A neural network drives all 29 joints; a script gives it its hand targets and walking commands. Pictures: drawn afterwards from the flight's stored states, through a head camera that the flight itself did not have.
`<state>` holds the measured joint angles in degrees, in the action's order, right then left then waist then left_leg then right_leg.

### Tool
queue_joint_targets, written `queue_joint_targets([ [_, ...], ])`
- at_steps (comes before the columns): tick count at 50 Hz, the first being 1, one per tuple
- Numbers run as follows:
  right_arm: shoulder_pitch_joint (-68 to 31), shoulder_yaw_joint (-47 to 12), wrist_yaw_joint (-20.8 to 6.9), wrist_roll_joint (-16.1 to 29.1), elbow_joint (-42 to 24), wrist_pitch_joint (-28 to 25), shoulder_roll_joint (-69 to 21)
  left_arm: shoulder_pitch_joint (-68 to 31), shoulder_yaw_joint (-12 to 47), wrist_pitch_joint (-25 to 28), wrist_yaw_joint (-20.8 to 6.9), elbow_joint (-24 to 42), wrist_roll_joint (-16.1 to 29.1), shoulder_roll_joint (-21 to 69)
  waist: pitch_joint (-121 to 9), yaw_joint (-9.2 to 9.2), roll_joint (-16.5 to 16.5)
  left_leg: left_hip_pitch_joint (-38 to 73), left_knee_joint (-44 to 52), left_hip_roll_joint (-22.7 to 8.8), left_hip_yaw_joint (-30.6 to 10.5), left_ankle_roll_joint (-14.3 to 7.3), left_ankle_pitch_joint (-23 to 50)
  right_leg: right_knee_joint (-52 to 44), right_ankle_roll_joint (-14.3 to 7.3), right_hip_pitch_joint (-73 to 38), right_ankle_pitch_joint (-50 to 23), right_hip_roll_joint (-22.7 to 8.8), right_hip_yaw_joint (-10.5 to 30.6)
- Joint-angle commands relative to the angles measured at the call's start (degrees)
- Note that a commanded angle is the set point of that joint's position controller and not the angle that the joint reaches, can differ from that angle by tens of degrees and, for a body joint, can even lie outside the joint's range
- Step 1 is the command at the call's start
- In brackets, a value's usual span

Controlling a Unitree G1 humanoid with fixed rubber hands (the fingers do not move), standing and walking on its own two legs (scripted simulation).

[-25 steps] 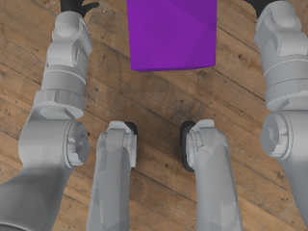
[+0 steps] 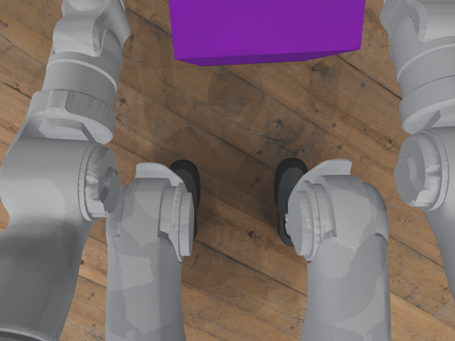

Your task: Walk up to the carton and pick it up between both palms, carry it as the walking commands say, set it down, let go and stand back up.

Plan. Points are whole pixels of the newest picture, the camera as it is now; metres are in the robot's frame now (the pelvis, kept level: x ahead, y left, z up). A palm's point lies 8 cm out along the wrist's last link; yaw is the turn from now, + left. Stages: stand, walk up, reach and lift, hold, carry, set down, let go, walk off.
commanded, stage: reach and lift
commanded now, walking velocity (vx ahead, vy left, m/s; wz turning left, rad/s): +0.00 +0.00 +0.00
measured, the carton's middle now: out of the picture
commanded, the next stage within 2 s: none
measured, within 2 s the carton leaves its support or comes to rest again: leaves its support in 1.46 s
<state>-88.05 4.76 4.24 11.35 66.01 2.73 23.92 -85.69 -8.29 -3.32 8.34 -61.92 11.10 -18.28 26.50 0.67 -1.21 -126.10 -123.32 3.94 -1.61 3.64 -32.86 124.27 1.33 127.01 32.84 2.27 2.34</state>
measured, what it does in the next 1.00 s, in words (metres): stands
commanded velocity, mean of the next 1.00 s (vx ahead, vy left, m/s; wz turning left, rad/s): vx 0.00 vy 0.00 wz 0.00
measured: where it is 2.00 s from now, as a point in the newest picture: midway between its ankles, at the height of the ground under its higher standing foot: (236, 217)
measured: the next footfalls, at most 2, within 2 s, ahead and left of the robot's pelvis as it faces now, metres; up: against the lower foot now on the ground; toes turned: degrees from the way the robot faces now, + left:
none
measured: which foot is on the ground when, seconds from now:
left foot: down 0.00-1.00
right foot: down 0.00-1.00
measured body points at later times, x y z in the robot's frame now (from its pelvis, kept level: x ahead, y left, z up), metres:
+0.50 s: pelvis -0.01 +0.00 -0.01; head +0.37 -0.02 +0.23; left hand +0.56 +0.14 -0.19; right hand +0.56 -0.20 -0.19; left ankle +0.11 +0.13 -0.35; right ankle +0.11 -0.12 -0.35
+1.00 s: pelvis +0.00 +0.00 -0.01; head +0.37 -0.02 +0.23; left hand +0.56 +0.12 -0.19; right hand +0.57 -0.18 -0.18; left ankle +0.11 +0.13 -0.35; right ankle +0.11 -0.12 -0.35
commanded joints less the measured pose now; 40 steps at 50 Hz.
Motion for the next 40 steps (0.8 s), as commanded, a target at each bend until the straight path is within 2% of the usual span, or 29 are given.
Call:
queue_joint_targets([
  [1,-18.1,-1.7,1.8,2.6,-9.5,-0.9,8.6,-17.2,0.8,0.9,1.0,8.0,2.0,-9.4,-95.7,-0.49,2.6,38.2,4.0,-1.4,5.2,-0.3,22.2,-5.9,0.8,-44.3,-24.2,-1.9,-3.4],
  [2,-19.9,-1.3,2.1,2.9,-10.0,-0.5,10.0,-14.8,2.1,0.2,1.4,4.8,1.2,-9.5,-95.3,-0.96,1.7,40.4,4.2,-1.4,5.1,-0.9,21.8,-6.1,1.0,-42.5,-21.9,-1.2,-4.1],
  [3,-19.9,-2.2,2.1,3.7,-11.8,-0.5,10.2,-15.6,2.2,0.1,1.4,7.0,2.7,-8.6,-95.6,0.14,3.9,41.2,3.7,-1.4,4.9,-0.4,25.5,-5.9,0.8,-47.0,-27.0,-1.3,-3.9],
  [4,-15.8,-2.0,2.0,4.7,-12.2,-0.4,9.1,-13.4,1.1,0.7,1.9,9.8,1.7,-8.9,-96.4,-1.83,2.6,43.0,4.5,-1.2,5.0,-0.3,27.7,-5.5,0.8,-45.8,-28.4,-1.1,-3.6],
  [5,-17.2,-0.2,2.2,3.1,-12.4,-0.7,10.3,-14.3,1.3,0.8,1.8,9.3,2.4,-9.1,-93.1,0.69,3.0,41.9,3.5,-1.1,4.4,-0.7,27.5,-6.0,0.7,-42.4,-26.9,-0.6,-3.8],
  [8,-17.1,-1.2,1.1,3.0,-9.1,-0.4,7.1,-16.8,1.7,0.5,0.8,7.8,1.8,-7.9,-81.1,0.15,3.0,34.7,4.9,-1.1,4.0,-1.0,22.0,-5.8,0.7,-37.5,-23.2,-1.3,-3.7],
  [9,-14.6,-0.6,0.7,2.2,-2.0,-0.1,8.6,-14.5,2.0,0.3,0.9,3.1,1.3,-7.1,-76.9,1.08,0.5,33.4,5.3,-2.0,5.4,-0.9,14.7,-7.1,0.3,-33.5,-14.9,-1.6,-3.5],
  [10,-13.8,-2.0,0.2,2.4,0.8,1.0,5.3,-13.7,0.2,-0.2,0.7,0.4,0.1,-8.5,-72.4,-1.89,2.4,30.5,7.2,-1.7,5.1,-1.2,10.3,-7.8,0.5,-32.4,-11.1,-2.0,-3.3],
  [11,-11.5,-1.5,-0.3,2.2,0.6,0.5,4.7,-13.3,2.1,-0.3,0.2,2.2,0.0,-4.4,-73.9,0.09,0.9,31.5,7.5,-2.1,5.3,-0.5,14.6,-8.3,0.1,-35.1,-15.5,-1.6,-2.9],
  [12,-13.5,-2.0,-0.2,3.2,-5.1,-0.8,4.3,-12.1,3.3,0.6,0.1,5.6,1.4,-4.1,-79.4,0.25,1.9,34.8,5.2,-1.6,4.8,-0.5,20.9,-6.6,0.4,-36.3,-21.5,-1.5,-3.6],
  [13,-11.1,-2.7,-0.1,2.8,-4.6,-1.4,3.1,-10.6,3.0,1.3,-0.1,5.5,1.7,-2.2,-79.2,-0.60,1.9,33.2,5.4,-0.8,4.8,-0.2,23.9,-6.9,0.3,-36.4,-24.9,-0.8,-3.0],
  [14,-13.1,-1.1,0.3,2.5,-5.3,-1.5,5.8,-9.1,0.4,1.1,0.2,0.3,2.1,-5.8,-80.8,0.96,3.2,38.1,4.1,-1.0,4.4,-0.8,23.6,-7.6,0.8,-33.0,-22.0,-1.3,-3.8],
  [15,-14.7,-0.1,0.5,1.0,-4.3,-1.0,7.0,-11.9,0.3,0.5,0.4,1.4,1.9,-4.9,-76.9,1.94,3.3,33.2,5.1,-0.6,3.8,-1.2,20.4,-7.3,0.7,-31.7,-19.2,-1.3,-4.1],
  [17,-12.9,0.5,-0.1,1.1,-1.6,-0.9,6.6,-12.6,2.2,0.7,0.2,2.2,-0.3,-3.7,-74.2,0.60,-1.3,32.8,5.6,-1.2,5.0,0.0,19.2,-7.9,-0.2,-30.7,-18.5,-0.9,-3.0],
  [18,-13.7,-0.2,-0.4,0.1,-2.0,-1.0,5.4,-11.6,2.6,0.6,0.0,0.9,0.4,-3.1,-74.4,1.65,1.7,33.2,6.3,-1.1,3.0,-0.7,20.3,-6.7,0.6,-32.8,-20.7,-0.8,-3.8],
  [19,-12.8,2.2,0.1,-0.8,-2.7,-1.7,6.1,-13.0,1.2,1.7,0.5,4.1,0.0,-4.8,-73.2,2.19,-0.2,31.9,6.5,-0.5,3.6,-0.4,21.2,-7.0,0.1,-29.7,-21.0,-0.4,-3.9],
  [20,-16.1,-0.3,0.0,1.2,-5.2,-2.0,4.4,-15.2,2.6,2.1,0.4,6.2,0.6,-3.4,-81.3,0.25,0.5,37.7,5.7,-0.4,3.3,-0.4,23.5,-6.5,0.2,-33.5,-22.8,-0.7,-3.6],
  [21,-16.3,-0.2,0.5,1.2,-5.0,-2.1,6.1,-13.5,3.3,1.8,0.7,1.9,1.8,-3.3,-78.4,1.74,0.2,40.9,4.2,-0.7,3.4,-0.8,24.0,-7.6,0.5,-27.5,-20.2,-0.6,-4.2],
  [22,-17.2,-0.6,0.2,0.7,-2.6,-1.4,6.2,-14.7,0.3,1.5,1.2,1.9,0.6,-6.4,-75.2,0.13,2.2,33.9,6.0,-0.5,4.2,-1.1,17.2,-8.0,0.3,-28.8,-14.3,-0.9,-3.8],
  [23,-19.9,-1.4,0.2,0.4,-3.8,-1.1,4.4,-19.0,1.2,1.4,1.1,5.6,0.2,-4.2,-74.9,-0.31,1.9,30.9,6.3,-0.5,3.6,-1.0,16.8,-7.3,-0.1,-30.9,-15.4,-0.9,-3.0],
  [24,-17.8,-2.5,-0.1,-0.1,-2.1,-0.8,2.6,-16.3,2.3,1.2,1.0,2.4,1.0,-2.4,-76.1,-0.21,4.2,33.7,6.2,-0.3,4.2,-0.8,19.6,-7.6,0.6,-33.7,-17.8,-0.5,-4.0],
  [27,-21.4,-2.0,0.8,1.5,-4.5,-0.8,4.8,-17.6,3.0,0.6,1.4,2.3,0.9,-3.2,-77.7,0.39,2.1,35.6,7.0,-0.6,4.3,-0.8,16.0,-8.1,0.8,-34.0,-15.0,-0.6,-4.0],
  [28,-19.9,-2.2,0.7,1.8,-1.0,-0.2,3.1,-17.3,2.5,0.4,1.5,-0.5,-0.9,-3.8,-77.2,-1.44,1.2,36.9,6.9,-0.4,4.6,-0.8,15.9,-7.5,0.7,-33.1,-14.3,-0.1,-4.1],
  [30,-20.4,-3.1,0.8,1.2,-3.1,-0.6,2.4,-18.4,1.9,0.8,1.8,2.4,-1.2,-2.0,-79.0,-2.19,0.7,37.1,5.9,0.1,5.3,0.1,17.8,-7.9,0.2,-36.7,-17.2,-0.1,-2.7],
  [32,-22.0,-2.7,1.2,-0.7,-3.3,-1.0,1.3,-20.3,2.6,1.5,1.6,4.7,-0.9,-0.6,-77.0,0.57,3.5,34.5,6.1,0.4,5.0,-0.6,16.9,-8.5,0.6,-36.4,-16.4,0.4,-3.8],
  [34,-23.6,-3.2,0.7,0.4,-2.8,-0.5,-2.1,-22.5,3.3,1.6,1.3,5.7,-0.8,-0.2,-76.8,-1.16,2.6,35.3,6.3,0.5,5.1,-0.7,15.4,-8.0,0.6,-35.1,-15.1,0.3,-3.8],
  [35,-22.5,-3.5,0.8,-0.4,-1.4,-0.3,-1.4,-21.4,2.2,1.0,1.5,3.2,-1.1,-0.5,-75.9,-0.16,5.1,35.0,6.0,0.7,4.9,-0.4,15.7,-8.3,0.7,-36.9,-15.9,0.2,-3.7],
  [37,-24.0,-4.8,-0.4,-0.4,-3.1,-0.2,-8.1,-21.1,2.0,0.7,0.5,2.7,-3.0,5.0,-72.6,-2.91,3.8,32.3,7.1,1.1,5.8,-1.1,14.3,-9.0,0.7,-35.9,-14.4,0.9,-3.2],
  [40,-28.1,-6.8,-5.3,-2.4,-4.3,0.6,-27.6,-23.4,4.6,-0.5,-5.0,0.6,-5.6,27.3,-68.5,-1.99,2.4,30.3,6.5,1.6,4.7,-1.6,16.4,-7.6,0.2,-32.0,-16.7,2.2,-3.5],
])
